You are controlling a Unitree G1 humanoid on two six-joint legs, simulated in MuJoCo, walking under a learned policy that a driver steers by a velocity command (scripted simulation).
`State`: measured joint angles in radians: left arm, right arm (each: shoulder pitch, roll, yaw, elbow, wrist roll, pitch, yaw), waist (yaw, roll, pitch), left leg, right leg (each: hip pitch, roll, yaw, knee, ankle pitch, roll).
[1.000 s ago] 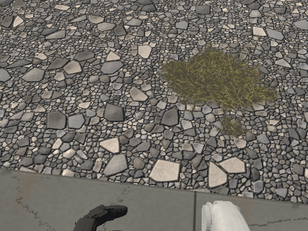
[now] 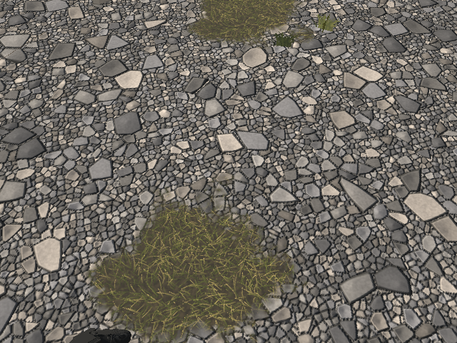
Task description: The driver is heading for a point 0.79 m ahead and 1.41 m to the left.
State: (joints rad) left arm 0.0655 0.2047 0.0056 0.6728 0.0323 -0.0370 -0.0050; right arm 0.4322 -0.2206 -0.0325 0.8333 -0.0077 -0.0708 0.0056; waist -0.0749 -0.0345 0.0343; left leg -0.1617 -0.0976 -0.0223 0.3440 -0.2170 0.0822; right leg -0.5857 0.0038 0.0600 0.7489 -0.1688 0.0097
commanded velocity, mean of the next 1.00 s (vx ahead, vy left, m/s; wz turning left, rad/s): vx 0.04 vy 0.00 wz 0.53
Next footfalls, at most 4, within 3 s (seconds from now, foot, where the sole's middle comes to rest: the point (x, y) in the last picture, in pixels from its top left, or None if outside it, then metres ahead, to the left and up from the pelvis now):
0.10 right None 0.17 -0.10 -0.78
0.48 left None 0.04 0.10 -0.78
0.96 right None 0.11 -0.06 -0.78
1.42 left None -0.02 0.11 -0.78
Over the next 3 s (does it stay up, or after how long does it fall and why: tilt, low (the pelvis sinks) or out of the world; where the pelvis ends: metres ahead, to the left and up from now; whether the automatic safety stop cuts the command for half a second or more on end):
stays up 0.35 0.78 -0.03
